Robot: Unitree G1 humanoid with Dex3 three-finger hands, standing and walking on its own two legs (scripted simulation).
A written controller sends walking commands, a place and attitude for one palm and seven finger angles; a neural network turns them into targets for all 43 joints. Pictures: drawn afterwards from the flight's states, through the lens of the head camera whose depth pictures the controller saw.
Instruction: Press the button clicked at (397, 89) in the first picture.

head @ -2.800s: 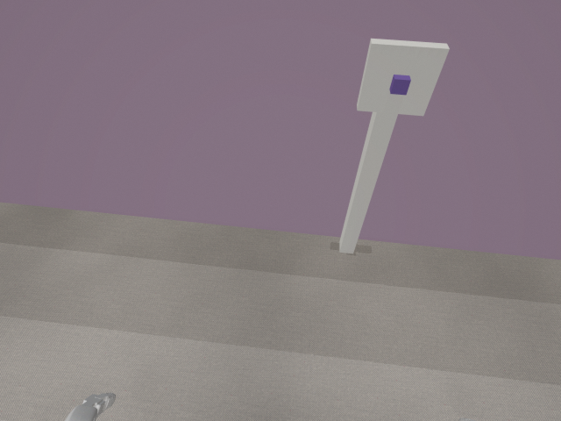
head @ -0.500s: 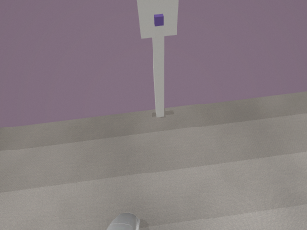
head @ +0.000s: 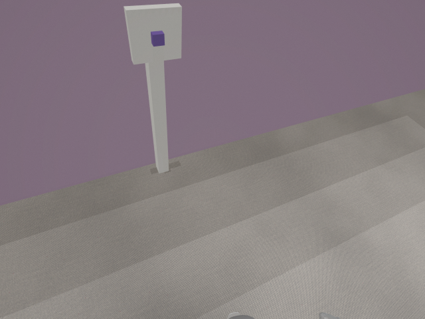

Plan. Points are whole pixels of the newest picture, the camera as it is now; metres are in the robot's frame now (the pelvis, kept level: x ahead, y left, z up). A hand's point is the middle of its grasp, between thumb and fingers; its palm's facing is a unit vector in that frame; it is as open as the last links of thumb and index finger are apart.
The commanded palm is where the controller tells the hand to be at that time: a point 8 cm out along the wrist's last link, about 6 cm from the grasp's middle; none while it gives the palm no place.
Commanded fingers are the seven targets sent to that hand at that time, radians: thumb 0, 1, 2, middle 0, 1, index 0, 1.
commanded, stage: walk to a spot facing it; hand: left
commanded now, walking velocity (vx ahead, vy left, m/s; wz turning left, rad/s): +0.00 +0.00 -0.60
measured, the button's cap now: (157, 38) +0.92 +0.28 +0.04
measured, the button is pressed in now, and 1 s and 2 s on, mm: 0 0 0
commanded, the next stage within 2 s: turn to face it in 1.62 s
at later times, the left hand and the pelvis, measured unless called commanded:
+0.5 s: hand out of the picture +0.14 +0.15 -0.16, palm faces -0.38 -0.91 -0.16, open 7.4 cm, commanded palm none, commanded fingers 0.00 0.90 0.90 -0.20 -0.30 -0.20 -0.30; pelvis -0.02 +0.01 +0.00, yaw -21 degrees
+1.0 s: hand (153, 306) +0.17 +0.13 -0.20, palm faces -0.45 -0.88 -0.16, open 7.4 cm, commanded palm none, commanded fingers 0.00 0.90 0.90 -0.20 -0.30 -0.20 -0.30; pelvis +0.14 -0.05 -0.02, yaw -34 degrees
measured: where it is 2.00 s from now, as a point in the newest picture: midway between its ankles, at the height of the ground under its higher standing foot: (270, 283)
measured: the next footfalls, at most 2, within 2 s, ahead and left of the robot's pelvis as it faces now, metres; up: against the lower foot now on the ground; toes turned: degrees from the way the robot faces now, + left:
right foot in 0.58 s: -0.04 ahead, -0.12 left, +0.00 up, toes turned -31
left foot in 1.00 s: +0.33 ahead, -0.05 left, +0.00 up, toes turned -26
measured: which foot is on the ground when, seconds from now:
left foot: down 0.00-0.56, up 0.58-0.98, down 1.00-1.00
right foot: up 0.00-0.56, down 0.58-1.00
